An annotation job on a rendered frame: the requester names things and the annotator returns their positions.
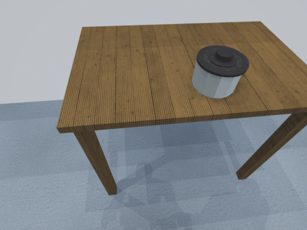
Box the lid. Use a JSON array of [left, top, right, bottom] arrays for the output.
[[197, 46, 249, 78]]

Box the knob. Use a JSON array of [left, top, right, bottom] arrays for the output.
[[215, 48, 234, 61]]

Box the table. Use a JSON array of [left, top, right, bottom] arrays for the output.
[[56, 21, 307, 195]]

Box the pot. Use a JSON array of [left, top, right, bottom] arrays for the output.
[[192, 61, 241, 99]]

